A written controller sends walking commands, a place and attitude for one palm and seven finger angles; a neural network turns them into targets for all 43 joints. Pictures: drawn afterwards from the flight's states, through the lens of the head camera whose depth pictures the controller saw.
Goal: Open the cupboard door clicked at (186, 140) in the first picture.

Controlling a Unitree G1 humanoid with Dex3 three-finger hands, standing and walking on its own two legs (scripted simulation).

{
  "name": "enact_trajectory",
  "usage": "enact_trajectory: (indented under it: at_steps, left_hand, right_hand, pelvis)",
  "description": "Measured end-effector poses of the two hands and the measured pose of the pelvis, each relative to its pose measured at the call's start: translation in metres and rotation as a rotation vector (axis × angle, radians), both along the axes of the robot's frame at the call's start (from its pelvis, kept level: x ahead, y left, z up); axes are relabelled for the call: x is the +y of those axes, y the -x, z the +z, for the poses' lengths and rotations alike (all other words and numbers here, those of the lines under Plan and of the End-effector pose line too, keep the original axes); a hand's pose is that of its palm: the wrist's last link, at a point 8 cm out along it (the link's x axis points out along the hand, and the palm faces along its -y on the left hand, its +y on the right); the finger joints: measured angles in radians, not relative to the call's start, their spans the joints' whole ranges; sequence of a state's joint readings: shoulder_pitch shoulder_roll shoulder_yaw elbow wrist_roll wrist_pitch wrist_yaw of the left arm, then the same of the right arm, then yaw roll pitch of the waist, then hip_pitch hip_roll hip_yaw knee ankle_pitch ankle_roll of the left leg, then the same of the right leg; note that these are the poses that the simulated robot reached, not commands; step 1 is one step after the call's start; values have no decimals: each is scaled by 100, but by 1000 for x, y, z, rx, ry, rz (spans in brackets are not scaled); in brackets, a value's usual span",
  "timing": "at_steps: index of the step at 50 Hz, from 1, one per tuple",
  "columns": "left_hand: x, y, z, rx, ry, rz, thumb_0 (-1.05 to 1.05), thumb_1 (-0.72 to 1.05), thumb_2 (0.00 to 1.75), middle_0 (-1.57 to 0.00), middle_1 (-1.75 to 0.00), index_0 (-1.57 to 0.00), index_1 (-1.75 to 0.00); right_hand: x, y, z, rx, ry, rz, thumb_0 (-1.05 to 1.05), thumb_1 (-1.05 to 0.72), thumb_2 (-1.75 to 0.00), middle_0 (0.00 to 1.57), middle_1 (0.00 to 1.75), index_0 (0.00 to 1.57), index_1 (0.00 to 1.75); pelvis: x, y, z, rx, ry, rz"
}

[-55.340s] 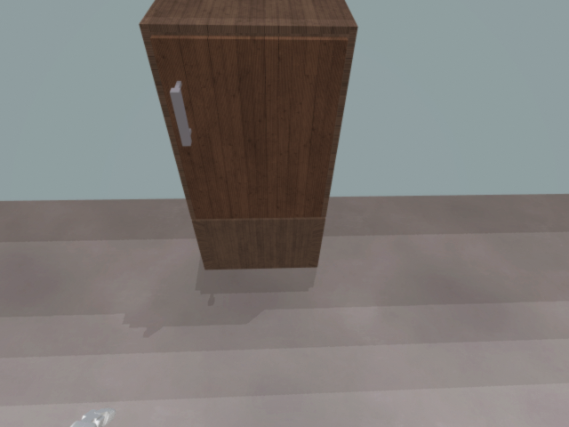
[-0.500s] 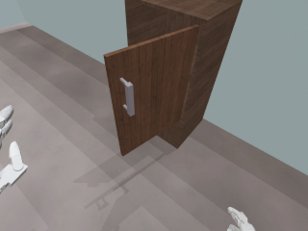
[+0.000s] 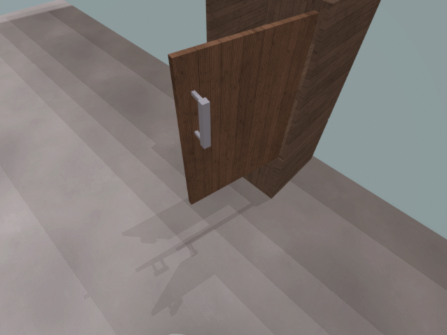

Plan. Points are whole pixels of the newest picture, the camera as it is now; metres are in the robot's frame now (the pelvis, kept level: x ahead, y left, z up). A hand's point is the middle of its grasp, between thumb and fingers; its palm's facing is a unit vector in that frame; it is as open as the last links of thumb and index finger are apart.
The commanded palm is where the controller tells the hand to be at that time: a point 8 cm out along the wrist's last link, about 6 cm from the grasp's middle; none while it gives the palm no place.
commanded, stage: let the arm hang, fingers relaxed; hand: left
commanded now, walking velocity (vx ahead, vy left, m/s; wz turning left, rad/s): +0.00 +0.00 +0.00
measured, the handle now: (200, 120) +0.60 +0.10 +0.00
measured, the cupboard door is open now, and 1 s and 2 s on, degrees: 78 78 78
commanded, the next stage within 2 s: look to check the result in 0.66 s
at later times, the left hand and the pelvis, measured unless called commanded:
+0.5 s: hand out of the picture +0.09 +0.25 -0.15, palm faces -0.02 -0.95 -0.32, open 7.4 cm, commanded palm none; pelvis +0.01 +0.01 +0.01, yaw +0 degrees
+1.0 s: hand out of the picture +0.11 +0.25 -0.15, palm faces -0.04 -0.94 -0.33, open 7.4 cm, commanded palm none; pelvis +0.03 +0.01 +0.01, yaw -1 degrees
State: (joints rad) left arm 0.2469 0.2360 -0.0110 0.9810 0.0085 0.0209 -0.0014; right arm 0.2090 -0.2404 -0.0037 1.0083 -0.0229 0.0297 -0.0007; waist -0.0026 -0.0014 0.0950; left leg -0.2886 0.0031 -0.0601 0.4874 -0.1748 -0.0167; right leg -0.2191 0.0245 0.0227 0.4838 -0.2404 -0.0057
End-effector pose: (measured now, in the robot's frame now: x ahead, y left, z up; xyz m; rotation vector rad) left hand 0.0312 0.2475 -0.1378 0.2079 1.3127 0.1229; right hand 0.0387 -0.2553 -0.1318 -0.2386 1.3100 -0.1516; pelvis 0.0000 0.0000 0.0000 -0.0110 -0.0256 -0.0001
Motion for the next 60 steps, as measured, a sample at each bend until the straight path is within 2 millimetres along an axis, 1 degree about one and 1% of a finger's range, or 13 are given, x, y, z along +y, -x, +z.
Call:
enact_trajectory:
  at_steps: [4, 7, 10, 14, 19, 25, 28, 32, 38, 52, 60]
  left_hand:
    - [21, 20, 9, 60, -57, 28, 0, 94, 90, -20, -30, -20, -30]
    - [35, 25, 15, 79, -95, 40, 0, 92, 90, -20, -30, -20, -30]
    - [45, 21, 20, 72, -120, 44, 0, 92, 90, -20, -30, -20, -30]
    - [51, 6, 24, 38, -135, 37, 1, 91, 90, -20, -30, -20, -30]
    - [51, -21, 25, -19, -128, 16, 0, 91, 90, -20, -30, -20, -30]
    - [45, -51, 25, -73, -105, -15, 0, 90, 90, -20, -30, -20, -30]
    - [42, -63, 25, -91, -95, -26, 0, 90, 90, -20, -30, -20, -30]
    - [40, -73, 25, -103, -89, -36, 0, 90, 90, -20, -30, -20, -30]
    - [41, -80, 25, -99, -91, -41, 0, 90, 90, -20, -30, -20, -30]
    - [50, -74, 26, -41, -115, -27, 0, 90, 90, -20, -30, -20, -30]
    - [49, -78, 25, -39, -113, -25, 0, 90, 90, -20, -30, -20, -30]
  right_hand:
    - [1, 9, -5, 35, -11, -11, 1, -91, -90, 20, 30, 20, 30]
    - [2, 10, -7, 41, -15, -19, 1, -91, -90, 20, 30, 20, 30]
    - [1, 9, -8, 38, -14, -22, 1, -91, -90, 20, 30, 20, 30]
    - [-2, 4, -7, 28, -8, -22, 1, -91, -90, 20, 30, 20, 30]
    - [-7, -7, -3, 6, 7, -22, 1, -91, -90, 20, 30, 20, 30]
    - [-13, -21, 4, -20, 29, -19, 1, -91, -90, 20, 30, 20, 30]
    - [-15, -28, 7, -31, 37, -17, 1, -91, -90, 20, 30, 20, 30]
    - [-18, -37, 10, -44, 46, -15, 1, -91, -90, 20, 30, 20, 30]
    - [-20, -49, 13, -53, 53, -7, 1, -91, -90, 20, 30, 20, 30]
    - [-21, -65, 14, -40, 54, 9, 1, -91, -90, 20, 30, 20, 30]
    - [-23, -75, 16, -47, 60, 11, 1, -91, -90, 20, 30, 20, 30]
  pelvis:
    - [2, 1, 2, -4, 2, 2]
    - [4, 1, 3, -7, 1, 1]
    - [6, 1, 4, -11, -2, 1]
    - [8, -1, 5, -13, -6, 0]
    - [10, -4, 6, -14, -8, 0]
    - [11, -9, 7, -10, -11, -3]
    - [11, -12, 8, -9, -11, -4]
    - [11, -16, 9, -7, -11, -6]
    - [10, -22, 10, -4, -11, -8]
    - [9, -34, 11, 6, -12, -9]
    - [8, -40, 11, 8, -13, -9]
